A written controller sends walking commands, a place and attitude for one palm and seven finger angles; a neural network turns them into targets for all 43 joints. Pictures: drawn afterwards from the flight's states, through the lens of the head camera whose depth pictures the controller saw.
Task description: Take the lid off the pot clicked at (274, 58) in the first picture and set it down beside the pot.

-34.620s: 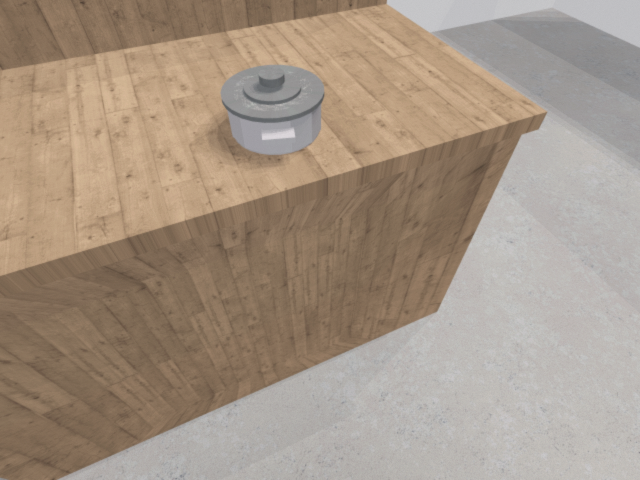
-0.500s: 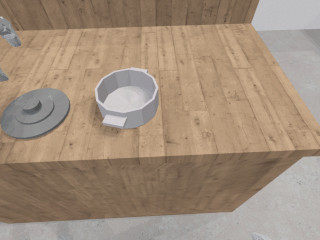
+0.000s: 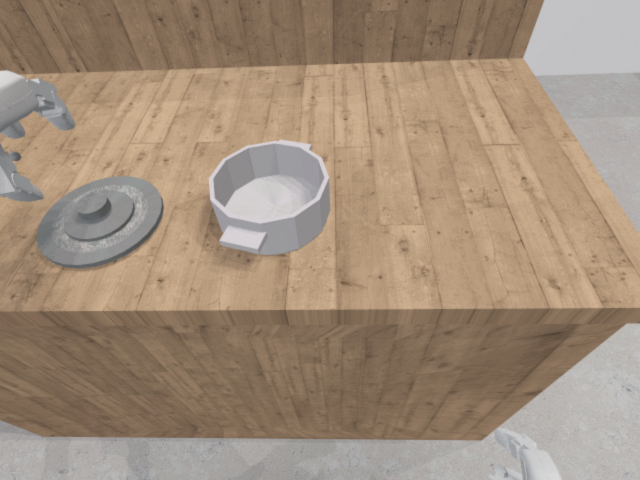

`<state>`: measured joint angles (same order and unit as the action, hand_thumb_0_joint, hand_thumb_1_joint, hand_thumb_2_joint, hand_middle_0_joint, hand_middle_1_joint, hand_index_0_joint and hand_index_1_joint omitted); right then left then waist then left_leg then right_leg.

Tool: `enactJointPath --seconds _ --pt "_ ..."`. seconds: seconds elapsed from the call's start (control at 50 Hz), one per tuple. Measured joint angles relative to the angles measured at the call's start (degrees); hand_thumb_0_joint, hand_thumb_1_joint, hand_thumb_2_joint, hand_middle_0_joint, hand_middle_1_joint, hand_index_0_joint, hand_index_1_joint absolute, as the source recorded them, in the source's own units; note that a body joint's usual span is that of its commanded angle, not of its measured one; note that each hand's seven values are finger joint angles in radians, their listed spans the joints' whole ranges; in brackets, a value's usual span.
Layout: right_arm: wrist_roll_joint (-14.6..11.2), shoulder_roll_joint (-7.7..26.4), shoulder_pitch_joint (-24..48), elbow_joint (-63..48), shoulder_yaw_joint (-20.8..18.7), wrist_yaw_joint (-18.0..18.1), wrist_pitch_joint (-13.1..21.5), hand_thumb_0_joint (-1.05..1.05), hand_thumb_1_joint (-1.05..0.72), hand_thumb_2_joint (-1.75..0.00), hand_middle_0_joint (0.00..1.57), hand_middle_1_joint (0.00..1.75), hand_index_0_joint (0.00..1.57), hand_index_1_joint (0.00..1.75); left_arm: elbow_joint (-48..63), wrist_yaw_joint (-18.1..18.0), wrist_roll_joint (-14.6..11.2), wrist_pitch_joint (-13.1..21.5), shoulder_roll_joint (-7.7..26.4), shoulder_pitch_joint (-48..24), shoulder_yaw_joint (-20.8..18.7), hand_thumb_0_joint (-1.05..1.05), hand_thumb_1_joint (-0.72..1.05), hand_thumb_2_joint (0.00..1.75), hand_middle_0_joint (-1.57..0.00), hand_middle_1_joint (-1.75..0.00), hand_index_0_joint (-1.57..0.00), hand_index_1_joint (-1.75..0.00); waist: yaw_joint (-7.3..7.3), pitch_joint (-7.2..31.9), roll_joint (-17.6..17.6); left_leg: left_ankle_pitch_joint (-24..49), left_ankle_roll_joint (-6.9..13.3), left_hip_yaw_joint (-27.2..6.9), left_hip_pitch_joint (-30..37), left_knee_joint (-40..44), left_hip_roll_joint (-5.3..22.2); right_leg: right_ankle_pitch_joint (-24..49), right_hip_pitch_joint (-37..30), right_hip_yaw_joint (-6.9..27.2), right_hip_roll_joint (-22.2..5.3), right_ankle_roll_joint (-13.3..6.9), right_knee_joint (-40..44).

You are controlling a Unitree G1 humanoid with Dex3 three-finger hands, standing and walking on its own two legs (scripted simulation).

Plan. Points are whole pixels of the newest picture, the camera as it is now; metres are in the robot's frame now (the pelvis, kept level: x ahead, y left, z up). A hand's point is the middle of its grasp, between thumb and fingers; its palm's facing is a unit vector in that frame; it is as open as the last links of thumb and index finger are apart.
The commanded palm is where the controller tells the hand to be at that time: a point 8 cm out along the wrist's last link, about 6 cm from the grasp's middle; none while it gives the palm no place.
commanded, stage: draw the hand back to the body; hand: left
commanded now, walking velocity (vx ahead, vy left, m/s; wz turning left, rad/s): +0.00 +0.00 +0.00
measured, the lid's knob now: (93, 206) +0.45 +0.34 +0.09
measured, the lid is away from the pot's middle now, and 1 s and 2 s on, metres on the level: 0.25 0.25 0.25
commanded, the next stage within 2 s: step back with the hand held close in 1.76 s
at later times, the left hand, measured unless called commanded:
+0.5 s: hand (38, 109) +0.36 +0.25 +0.30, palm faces +0.49 -0.84 -0.22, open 10.0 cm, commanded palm +0.31 +0.29 +0.29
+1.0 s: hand (7, 174) +0.29 +0.23 +0.29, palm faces +0.50 -0.84 -0.20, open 7.8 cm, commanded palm +0.24 +0.27 +0.29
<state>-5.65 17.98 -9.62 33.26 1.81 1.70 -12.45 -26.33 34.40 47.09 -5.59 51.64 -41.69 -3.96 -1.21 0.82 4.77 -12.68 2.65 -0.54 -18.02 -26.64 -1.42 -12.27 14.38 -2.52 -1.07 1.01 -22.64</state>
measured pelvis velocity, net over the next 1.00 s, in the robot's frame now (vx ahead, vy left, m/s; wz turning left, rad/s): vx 0.02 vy -0.03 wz -0.05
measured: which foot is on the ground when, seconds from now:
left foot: down 0.00-1.00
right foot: down 0.00-1.00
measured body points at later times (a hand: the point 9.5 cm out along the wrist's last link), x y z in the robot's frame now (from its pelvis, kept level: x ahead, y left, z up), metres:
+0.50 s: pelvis +0.03 -0.03 +0.00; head +0.03 -0.05 +0.45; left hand +0.33 +0.29 +0.31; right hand +0.17 -0.29 -0.10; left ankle +0.01 +0.09 -0.74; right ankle -0.01 -0.13 -0.74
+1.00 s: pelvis +0.02 -0.03 +0.00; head +0.01 -0.05 +0.45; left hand +0.26 +0.28 +0.30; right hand +0.21 -0.26 -0.08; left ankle +0.01 +0.09 -0.74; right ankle -0.01 -0.13 -0.74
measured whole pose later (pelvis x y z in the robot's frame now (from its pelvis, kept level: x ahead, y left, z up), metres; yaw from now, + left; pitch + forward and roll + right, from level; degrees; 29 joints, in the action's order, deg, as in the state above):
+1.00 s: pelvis +0.02 -0.03 +0.00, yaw -3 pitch -4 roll -1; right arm -2.0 13.4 -7.0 38.6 2.0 3.9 2.9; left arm 14.1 -4.2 -8.2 6.2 25.4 -5.2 -27.4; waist 3.1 -1.8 3.7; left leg -13.7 0.1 1.3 -4.9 -22.4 1.4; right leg -12.8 2.7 -0.6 1.7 -1.2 -19.3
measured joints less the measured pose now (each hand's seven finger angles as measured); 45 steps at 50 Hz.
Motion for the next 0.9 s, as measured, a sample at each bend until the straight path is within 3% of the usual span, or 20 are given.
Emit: enactJointPath --seconds 0.02,0.06,0.1,0.14,0.18,0.26,0.34,0.58,0.9 --pt "-0.08 -0.23 -0.33 -0.46 -0.36 0.13 1.00 0.00 -0.91 -0.90 0.20 0.30 0.20 0.30 -0.27 -2.24 -7.26 0.48 -1.13 0.13 -1.84 0.00 -0.12 0.87 -0.49 -0.63 -0.49 -0.64 0.65 -0.65 -0.03 0.04 -0.08 0.01 0.67 0.15 0.01 0.01 -0.60 0.01 0.01 -0.17 0.05" --pt "-0.07 -0.85 -1.43 -1.01 0.04 0.77 4.21 0.00 -0.91 -0.90 0.20 0.30 0.20 0.30 -0.31 -10.69 -23.37 3.63 -4.75 1.40 -5.97 0.00 -0.13 0.87 -0.49 -0.63 -0.49 -0.64 2.07 -2.09 -0.53 0.17 -0.36 0.30 2.84 1.07 0.11 -0.01 -2.36 0.33 0.11 -0.69 0.39" --pt "0.10 -1.78 -1.84 -0.54 1.32 1.38 6.84 0.00 -0.91 -0.90 0.20 0.30 0.20 0.30 2.18 -18.92 -35.03 6.49 -8.63 4.35 -9.42 0.00 -0.13 0.87 -0.49 -0.63 -0.49 -0.64 2.65 -2.79 -1.48 0.30 -0.63 0.72 4.92 2.21 0.39 0.16 -4.07 0.80 0.37 -0.73 1.19" --pt "0.52 -2.83 -2.01 0.34 2.35 1.84 8.93 0.00 -0.91 -0.90 0.20 0.30 0.20 0.30 5.72 -25.38 -41.94 8.16 -12.40 6.92 -11.90 0.00 -0.13 0.87 -0.49 -0.63 -0.49 -0.64 2.70 -3.12 -2.56 0.32 -0.95 1.02 6.70 3.14 0.77 0.33 -5.66 1.12 0.74 -0.80 2.06" --pt "1.17 -3.62 -2.08 1.26 2.88 2.09 10.79 0.00 -0.91 -0.90 0.20 0.30 0.20 0.30 9.26 -30.07 -45.69 9.34 -15.61 9.00 -14.09 0.00 -0.12 0.87 -0.49 -0.63 -0.48 -0.64 2.43 -3.32 -3.31 0.22 -1.28 1.21 8.18 3.78 1.13 0.38 -7.05 1.34 1.10 -1.06 2.78" --pt "2.30 -4.17 -1.78 2.94 2.54 2.08 13.14 0.00 -0.91 -0.90 0.21 0.30 0.20 0.30 13.51 -35.55 -49.53 10.90 -18.50 12.52 -18.44 0.00 -0.09 0.87 -0.48 -0.62 -0.47 -0.63 1.46 -3.35 -3.50 -0.47 -1.75 1.81 9.95 4.07 1.87 0.13 -8.64 1.97 1.82 -1.42 3.35" --pt "2.64 -3.40 -1.93 4.23 1.31 1.78 14.26 0.01 -0.90 -0.90 0.21 0.30 0.20 0.30 17.16 -37.49 -51.61 11.22 -19.69 16.10 -20.95 0.00 -0.02 0.88 -0.45 -0.59 -0.45 -0.60 1.15 -3.08 -2.80 -1.12 -2.02 2.21 10.74 4.10 2.32 -0.41 -9.21 2.39 2.24 -1.66 3.27" --pt "2.73 -1.32 -1.06 5.99 -1.22 1.80 14.38 0.01 -0.91 -0.90 0.20 0.30 0.20 0.30 27.95 -37.95 -53.79 11.01 -21.30 26.43 -24.02 0.00 0.26 0.88 -0.38 -0.50 -0.37 -0.51 2.41 -2.36 -1.40 -2.04 -2.73 1.96 11.46 3.88 3.01 -1.65 -9.76 2.16 2.94 -2.32 2.63" --pt "3.36 -3.99 2.58 5.08 -0.14 2.16 15.33 0.01 -0.91 -0.90 0.20 0.30 0.20 0.30 37.39 -38.53 -55.03 11.56 -25.15 34.07 -23.75 0.01 0.66 0.89 -0.27 -0.37 -0.27 -0.38 4.10 -2.52 -1.10 -1.35 -2.80 1.71 12.78 4.14 3.01 -0.94 -11.26 1.88 2.94 -2.39 3.09"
